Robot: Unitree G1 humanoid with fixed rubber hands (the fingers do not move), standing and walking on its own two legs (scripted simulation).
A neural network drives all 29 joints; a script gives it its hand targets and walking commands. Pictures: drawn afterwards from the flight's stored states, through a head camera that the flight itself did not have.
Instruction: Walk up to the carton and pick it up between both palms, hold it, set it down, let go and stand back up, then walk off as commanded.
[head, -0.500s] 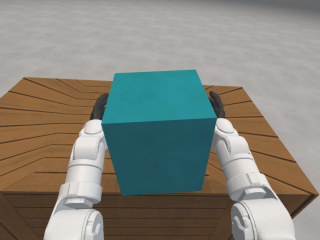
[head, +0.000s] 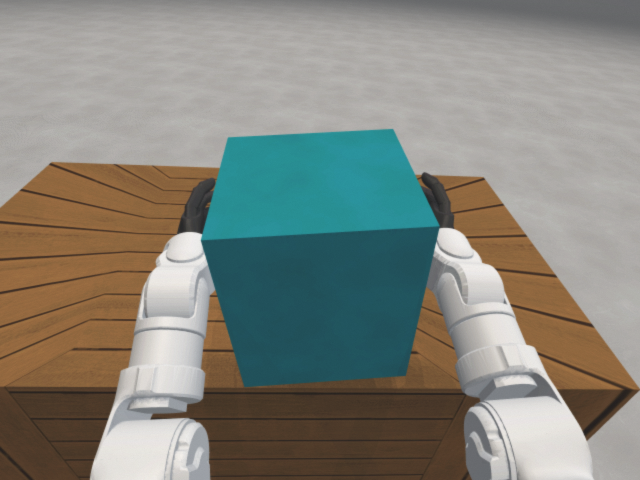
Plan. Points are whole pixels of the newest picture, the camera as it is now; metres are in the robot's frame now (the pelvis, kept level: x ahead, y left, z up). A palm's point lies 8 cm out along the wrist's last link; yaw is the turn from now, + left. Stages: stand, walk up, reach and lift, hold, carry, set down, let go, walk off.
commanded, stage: reach and lift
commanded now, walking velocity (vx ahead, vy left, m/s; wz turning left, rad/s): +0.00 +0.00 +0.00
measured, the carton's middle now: (318, 258) +0.37 +0.02 +0.15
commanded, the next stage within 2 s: hold in 0.54 s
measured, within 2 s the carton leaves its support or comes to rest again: neither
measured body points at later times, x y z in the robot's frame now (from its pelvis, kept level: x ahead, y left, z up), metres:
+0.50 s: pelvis +0.00 +0.00 +0.00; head -0.05 +0.01 +0.45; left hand +0.38 +0.18 +0.19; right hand +0.40 -0.12 +0.20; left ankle +0.03 +0.12 -0.75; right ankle +0.00 -0.13 -0.75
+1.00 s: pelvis +0.00 +0.00 +0.00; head -0.06 +0.01 +0.45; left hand +0.37 +0.18 +0.20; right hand +0.40 -0.12 +0.21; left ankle +0.03 +0.12 -0.75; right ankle +0.00 -0.13 -0.75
